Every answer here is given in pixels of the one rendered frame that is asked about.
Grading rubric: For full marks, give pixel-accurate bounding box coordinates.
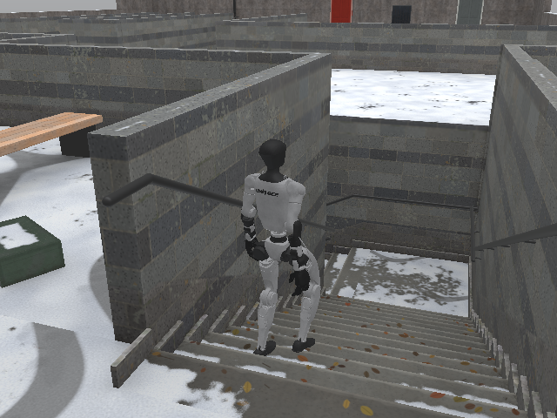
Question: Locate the right robot shin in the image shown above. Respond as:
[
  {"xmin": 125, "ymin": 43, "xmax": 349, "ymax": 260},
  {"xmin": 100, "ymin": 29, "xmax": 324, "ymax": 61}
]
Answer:
[{"xmin": 298, "ymin": 285, "xmax": 321, "ymax": 342}]

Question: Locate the left robot forearm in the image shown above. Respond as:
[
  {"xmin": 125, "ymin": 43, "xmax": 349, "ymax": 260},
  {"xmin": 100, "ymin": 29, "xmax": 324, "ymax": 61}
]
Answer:
[{"xmin": 241, "ymin": 209, "xmax": 256, "ymax": 241}]

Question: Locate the right robot forearm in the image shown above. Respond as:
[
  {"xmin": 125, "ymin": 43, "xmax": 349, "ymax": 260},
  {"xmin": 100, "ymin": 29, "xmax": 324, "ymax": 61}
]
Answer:
[{"xmin": 288, "ymin": 220, "xmax": 305, "ymax": 271}]

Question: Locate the robot left hand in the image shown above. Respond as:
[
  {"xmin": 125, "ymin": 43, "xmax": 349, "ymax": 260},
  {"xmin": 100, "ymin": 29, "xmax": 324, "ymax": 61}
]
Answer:
[{"xmin": 245, "ymin": 237, "xmax": 259, "ymax": 261}]

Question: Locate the robot left upper arm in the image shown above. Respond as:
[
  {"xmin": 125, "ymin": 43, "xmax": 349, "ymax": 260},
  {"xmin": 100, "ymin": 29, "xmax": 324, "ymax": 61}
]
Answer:
[{"xmin": 241, "ymin": 173, "xmax": 260, "ymax": 218}]

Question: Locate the robot right hand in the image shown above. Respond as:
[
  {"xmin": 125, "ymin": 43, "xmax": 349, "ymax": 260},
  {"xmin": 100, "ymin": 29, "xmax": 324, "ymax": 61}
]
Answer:
[{"xmin": 289, "ymin": 269, "xmax": 310, "ymax": 296}]

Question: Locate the robot right upper arm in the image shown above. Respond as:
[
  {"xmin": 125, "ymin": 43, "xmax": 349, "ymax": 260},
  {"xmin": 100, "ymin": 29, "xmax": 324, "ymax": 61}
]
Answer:
[{"xmin": 285, "ymin": 179, "xmax": 305, "ymax": 233}]

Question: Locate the robot left thigh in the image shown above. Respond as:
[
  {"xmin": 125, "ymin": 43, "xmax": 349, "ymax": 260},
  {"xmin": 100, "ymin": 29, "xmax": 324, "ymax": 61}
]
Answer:
[{"xmin": 252, "ymin": 240, "xmax": 279, "ymax": 307}]

